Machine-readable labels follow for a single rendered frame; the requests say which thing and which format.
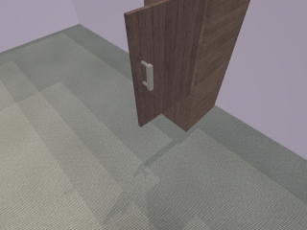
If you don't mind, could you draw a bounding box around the cupboard door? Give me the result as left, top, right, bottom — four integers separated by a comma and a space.
124, 0, 206, 127

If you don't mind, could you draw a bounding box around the handle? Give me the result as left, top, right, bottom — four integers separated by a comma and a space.
141, 60, 154, 91

